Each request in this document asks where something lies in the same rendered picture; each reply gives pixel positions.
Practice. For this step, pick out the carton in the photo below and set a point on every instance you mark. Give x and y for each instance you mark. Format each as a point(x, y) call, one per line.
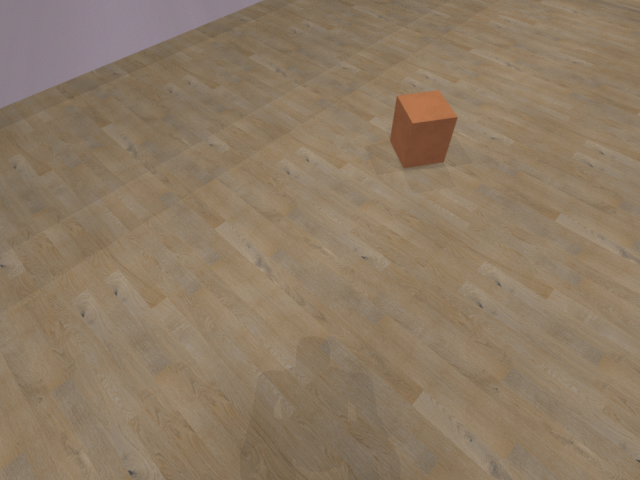
point(422, 128)

